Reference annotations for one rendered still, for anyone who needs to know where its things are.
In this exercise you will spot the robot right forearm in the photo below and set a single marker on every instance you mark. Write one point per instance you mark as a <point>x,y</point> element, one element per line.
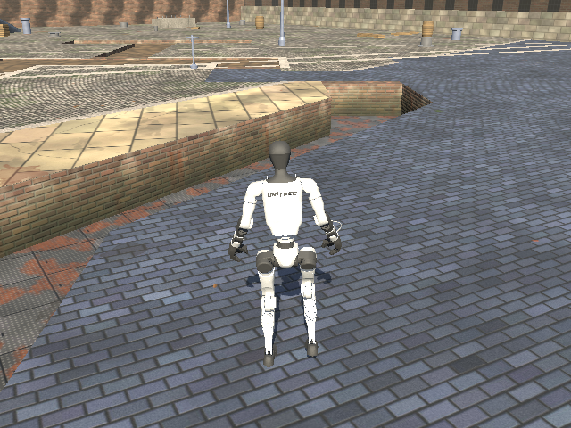
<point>329,229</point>

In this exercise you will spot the robot left hand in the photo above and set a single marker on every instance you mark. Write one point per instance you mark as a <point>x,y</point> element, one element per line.
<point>232,250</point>

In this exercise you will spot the robot left upper arm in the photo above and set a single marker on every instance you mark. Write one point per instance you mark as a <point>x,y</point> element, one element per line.
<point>253,190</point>

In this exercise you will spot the robot left forearm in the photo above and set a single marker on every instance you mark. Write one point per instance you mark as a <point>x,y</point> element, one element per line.
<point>239,235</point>

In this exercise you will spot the robot right upper arm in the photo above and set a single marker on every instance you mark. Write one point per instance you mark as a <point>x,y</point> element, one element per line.
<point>316,202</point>

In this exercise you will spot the robot head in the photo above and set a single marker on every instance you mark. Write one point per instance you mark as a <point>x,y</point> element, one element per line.
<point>279,153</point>

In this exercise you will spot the robot right hand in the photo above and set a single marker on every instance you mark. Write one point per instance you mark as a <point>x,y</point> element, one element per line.
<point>337,244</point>

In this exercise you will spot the left robot thigh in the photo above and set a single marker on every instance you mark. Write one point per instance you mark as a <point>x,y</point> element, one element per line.
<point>266,271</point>

